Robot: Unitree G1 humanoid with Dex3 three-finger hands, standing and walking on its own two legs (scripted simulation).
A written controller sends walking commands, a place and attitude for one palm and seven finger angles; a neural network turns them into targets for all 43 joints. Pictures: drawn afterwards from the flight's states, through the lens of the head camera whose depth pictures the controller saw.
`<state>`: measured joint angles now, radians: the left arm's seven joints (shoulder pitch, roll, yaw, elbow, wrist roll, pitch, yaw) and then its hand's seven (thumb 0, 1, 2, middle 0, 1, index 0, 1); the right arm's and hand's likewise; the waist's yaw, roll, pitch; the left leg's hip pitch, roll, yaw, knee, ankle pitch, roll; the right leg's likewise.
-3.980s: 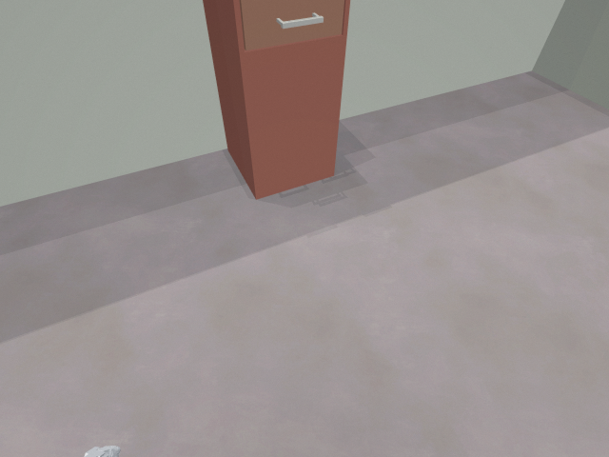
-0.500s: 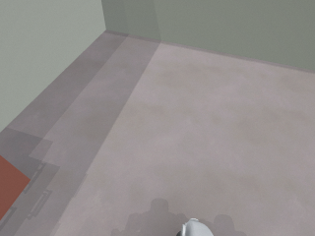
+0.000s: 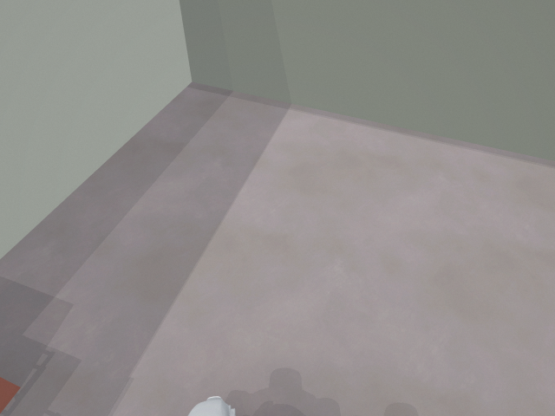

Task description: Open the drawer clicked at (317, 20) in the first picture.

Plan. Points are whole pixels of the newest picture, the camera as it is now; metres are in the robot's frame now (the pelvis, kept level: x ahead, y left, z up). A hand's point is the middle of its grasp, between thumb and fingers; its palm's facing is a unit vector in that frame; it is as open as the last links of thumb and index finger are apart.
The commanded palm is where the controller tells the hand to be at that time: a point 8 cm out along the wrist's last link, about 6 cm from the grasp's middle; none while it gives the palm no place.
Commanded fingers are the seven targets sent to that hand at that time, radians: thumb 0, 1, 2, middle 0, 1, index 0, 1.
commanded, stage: turn to face it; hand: left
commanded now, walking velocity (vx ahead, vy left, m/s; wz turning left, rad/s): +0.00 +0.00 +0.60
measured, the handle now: out of the picture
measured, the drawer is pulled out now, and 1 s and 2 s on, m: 0.00 0.00 0.00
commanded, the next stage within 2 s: none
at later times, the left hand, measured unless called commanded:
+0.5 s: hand (138, 391) +0.19 +0.24 -0.15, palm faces +0.25 -0.94 -0.25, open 7.4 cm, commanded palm none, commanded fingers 0.00 0.90 0.90 -0.20 -0.30 -0.20 -0.30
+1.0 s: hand out of the picture +0.01 +0.19 -0.17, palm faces +0.56 -0.79 -0.26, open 7.4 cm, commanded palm none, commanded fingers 0.00 0.90 0.90 -0.20 -0.30 -0.20 -0.30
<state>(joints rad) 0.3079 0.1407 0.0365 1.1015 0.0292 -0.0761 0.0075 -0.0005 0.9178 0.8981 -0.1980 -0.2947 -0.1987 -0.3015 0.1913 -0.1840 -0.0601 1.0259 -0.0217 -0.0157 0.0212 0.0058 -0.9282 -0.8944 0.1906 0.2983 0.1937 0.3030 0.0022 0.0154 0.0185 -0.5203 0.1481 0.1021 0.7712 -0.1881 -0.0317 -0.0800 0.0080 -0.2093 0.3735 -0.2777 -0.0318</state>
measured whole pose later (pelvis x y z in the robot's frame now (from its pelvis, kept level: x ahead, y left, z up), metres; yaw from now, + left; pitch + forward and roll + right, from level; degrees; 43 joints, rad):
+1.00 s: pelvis +0.09 -0.01 -0.01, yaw +34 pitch +0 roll +1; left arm 0.26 0.23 0.05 0.91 0.03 0.03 0.01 0.00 0.90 0.90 -0.20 -0.30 -0.20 -0.30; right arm 0.13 -0.27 -0.07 0.91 -0.01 0.07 0.04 0.01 -0.91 -0.89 0.19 0.30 0.19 0.30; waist 0.02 -0.02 0.11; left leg -0.31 0.04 0.09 0.69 -0.39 -0.06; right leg -0.24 -0.20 -0.29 0.59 -0.31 0.04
